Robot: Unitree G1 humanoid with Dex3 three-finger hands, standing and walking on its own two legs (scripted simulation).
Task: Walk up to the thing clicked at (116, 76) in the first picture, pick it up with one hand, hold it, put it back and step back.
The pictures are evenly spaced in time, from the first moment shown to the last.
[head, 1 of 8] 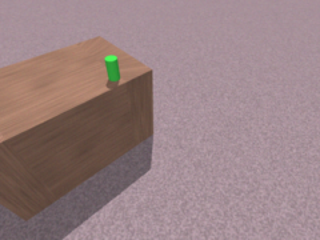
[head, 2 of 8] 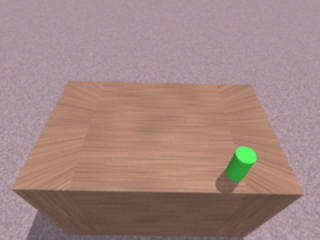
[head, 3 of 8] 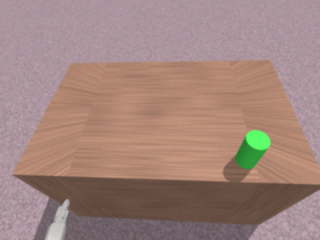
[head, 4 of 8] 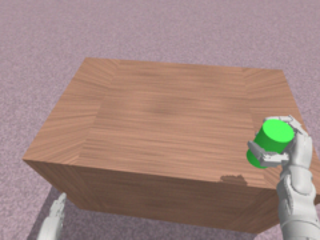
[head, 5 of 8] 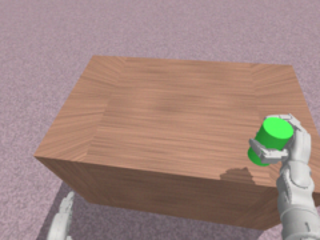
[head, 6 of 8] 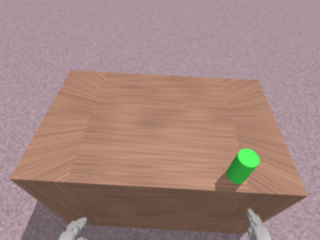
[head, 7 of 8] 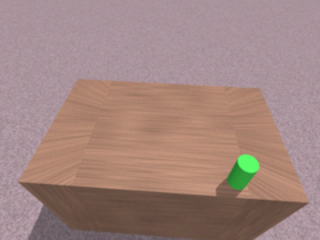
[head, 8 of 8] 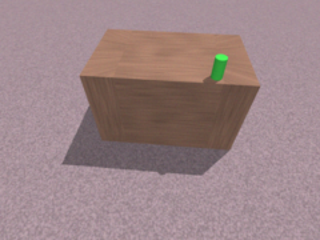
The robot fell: no
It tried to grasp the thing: yes
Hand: right
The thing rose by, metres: 0.21
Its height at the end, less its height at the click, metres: +0.00
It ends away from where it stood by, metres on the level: 0.02
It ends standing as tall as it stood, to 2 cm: yes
